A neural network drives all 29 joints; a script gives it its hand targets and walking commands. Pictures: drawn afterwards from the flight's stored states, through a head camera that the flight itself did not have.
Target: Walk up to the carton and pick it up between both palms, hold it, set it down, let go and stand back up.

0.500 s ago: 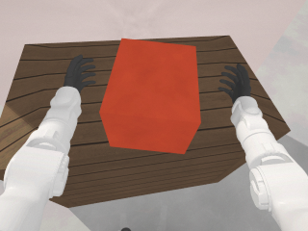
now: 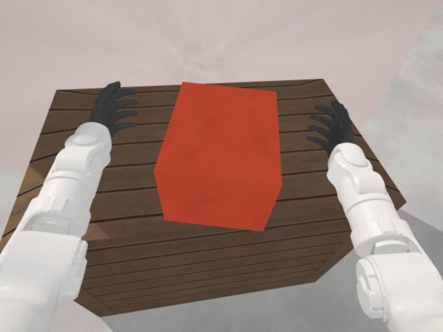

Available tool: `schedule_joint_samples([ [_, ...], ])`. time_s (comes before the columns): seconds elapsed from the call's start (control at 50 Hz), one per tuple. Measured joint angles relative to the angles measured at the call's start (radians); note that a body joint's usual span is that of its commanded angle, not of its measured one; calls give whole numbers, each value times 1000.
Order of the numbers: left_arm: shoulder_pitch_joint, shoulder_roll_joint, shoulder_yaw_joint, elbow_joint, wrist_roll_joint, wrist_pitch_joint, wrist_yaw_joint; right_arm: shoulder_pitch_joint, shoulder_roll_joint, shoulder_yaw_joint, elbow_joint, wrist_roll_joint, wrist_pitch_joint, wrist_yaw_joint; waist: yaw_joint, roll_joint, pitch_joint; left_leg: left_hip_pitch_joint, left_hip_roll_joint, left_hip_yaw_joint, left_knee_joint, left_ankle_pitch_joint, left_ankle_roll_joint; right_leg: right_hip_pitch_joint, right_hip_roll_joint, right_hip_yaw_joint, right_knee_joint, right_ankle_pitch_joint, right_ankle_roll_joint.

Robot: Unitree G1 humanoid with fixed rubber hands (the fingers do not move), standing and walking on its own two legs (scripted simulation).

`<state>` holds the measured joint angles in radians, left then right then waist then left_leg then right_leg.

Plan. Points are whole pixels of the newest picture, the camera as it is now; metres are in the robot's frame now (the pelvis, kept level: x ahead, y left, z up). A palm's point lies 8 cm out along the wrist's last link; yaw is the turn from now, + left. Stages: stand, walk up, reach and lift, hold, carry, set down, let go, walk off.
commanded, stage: set down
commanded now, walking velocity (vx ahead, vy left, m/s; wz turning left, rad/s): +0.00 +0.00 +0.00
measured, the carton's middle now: (221, 154) +0.48 +0.00 +0.01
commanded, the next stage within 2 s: none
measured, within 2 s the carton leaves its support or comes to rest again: neither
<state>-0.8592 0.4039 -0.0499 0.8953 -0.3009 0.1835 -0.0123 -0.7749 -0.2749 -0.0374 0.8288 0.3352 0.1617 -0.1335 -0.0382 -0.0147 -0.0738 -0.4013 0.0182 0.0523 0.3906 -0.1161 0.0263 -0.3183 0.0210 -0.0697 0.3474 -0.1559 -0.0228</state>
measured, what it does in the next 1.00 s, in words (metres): stands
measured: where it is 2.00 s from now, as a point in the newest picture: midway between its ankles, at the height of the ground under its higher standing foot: outside the picture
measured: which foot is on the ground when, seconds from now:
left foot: down 0.00-1.00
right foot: down 0.00-1.00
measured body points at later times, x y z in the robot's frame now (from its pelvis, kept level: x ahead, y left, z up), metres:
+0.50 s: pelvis +0.02 -0.01 +0.00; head +0.03 +0.01 +0.45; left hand +0.38 +0.21 +0.07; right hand +0.35 -0.22 +0.07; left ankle +0.04 +0.10 -0.74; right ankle +0.01 -0.11 -0.74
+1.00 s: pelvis +0.02 +0.00 +0.00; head +0.03 +0.01 +0.45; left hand +0.28 +0.23 +0.04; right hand +0.27 -0.21 +0.04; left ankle +0.04 +0.10 -0.74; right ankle +0.01 -0.11 -0.74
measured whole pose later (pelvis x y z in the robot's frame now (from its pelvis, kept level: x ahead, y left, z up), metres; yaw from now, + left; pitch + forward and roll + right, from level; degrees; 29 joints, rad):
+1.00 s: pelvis +0.02 +0.00 +0.00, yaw -2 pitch -3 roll +0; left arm 0.10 0.32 0.02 0.08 -0.27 0.13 -0.04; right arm 0.17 -0.12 -0.04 0.02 0.24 0.12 -0.14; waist 0.04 -0.02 0.08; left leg -0.12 0.01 0.08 0.34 -0.15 0.02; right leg -0.07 0.02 -0.02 0.32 -0.20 -0.02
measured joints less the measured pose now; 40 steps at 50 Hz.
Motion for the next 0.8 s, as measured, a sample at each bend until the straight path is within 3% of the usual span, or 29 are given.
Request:
schedule_joint_samples([
  [0.18,237,-37,73,-218,52,47,-10,211,47,-14,-220,-18,28,-13,5,-11,48,105,1,15,-25,-13,-3,95,3,19,-19,-10,-1],
  [0.4,460,-52,94,-457,55,70,-23,444,73,-19,-446,-31,26,-15,21,-11,74,172,3,22,-35,-31,-8,158,7,33,-27,-23,-5],
  [0.8,774,-69,89,-697,42,10,-36,776,142,-8,-720,-76,9,-19,62,-16,129,254,-3,21,-60,-27,-12,229,4,41,-30,-32,-6],
])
